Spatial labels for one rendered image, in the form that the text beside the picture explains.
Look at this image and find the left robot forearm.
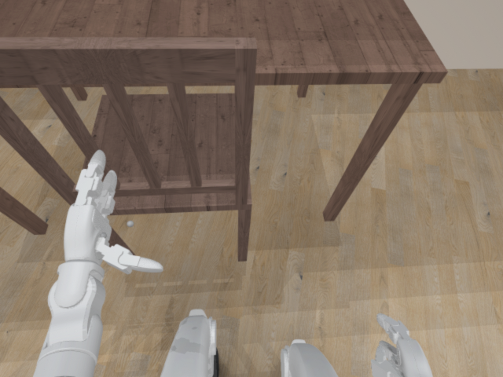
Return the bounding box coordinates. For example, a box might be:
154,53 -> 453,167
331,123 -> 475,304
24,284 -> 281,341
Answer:
33,260 -> 105,377

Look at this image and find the table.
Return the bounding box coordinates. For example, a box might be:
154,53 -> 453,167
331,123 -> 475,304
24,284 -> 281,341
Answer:
0,0 -> 448,235

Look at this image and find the right robot thigh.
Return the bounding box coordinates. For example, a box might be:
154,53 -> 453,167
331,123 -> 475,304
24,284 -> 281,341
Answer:
281,343 -> 338,377

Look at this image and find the left robot thigh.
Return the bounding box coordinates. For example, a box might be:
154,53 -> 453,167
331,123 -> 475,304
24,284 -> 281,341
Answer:
160,315 -> 216,377

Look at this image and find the robot thigh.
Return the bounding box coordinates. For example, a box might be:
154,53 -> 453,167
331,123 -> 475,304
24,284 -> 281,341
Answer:
160,315 -> 216,377
281,343 -> 338,377

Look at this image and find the chair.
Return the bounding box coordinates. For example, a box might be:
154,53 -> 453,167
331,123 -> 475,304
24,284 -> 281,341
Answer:
0,37 -> 257,262

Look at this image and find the robot left hand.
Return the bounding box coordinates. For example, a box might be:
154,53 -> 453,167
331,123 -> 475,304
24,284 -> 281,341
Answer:
64,150 -> 163,274

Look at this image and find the robot right hand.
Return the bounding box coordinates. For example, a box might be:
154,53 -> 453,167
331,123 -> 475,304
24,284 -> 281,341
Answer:
371,313 -> 433,377

